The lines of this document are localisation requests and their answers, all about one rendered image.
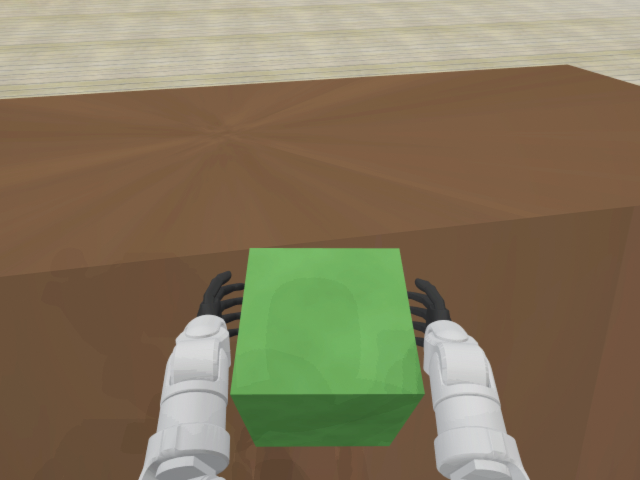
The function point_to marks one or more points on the robot left hand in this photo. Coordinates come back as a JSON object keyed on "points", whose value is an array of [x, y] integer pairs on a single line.
{"points": [[212, 304]]}

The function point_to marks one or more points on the robot right forearm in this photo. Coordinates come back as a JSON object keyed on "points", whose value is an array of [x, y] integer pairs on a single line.
{"points": [[472, 441]]}

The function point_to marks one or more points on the robot left forearm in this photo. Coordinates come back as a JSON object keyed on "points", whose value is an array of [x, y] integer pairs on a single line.
{"points": [[191, 438]]}

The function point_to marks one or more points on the robot right hand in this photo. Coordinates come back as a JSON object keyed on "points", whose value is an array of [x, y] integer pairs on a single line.
{"points": [[433, 302]]}

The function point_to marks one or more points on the carton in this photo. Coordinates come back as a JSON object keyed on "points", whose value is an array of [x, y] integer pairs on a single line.
{"points": [[326, 353]]}

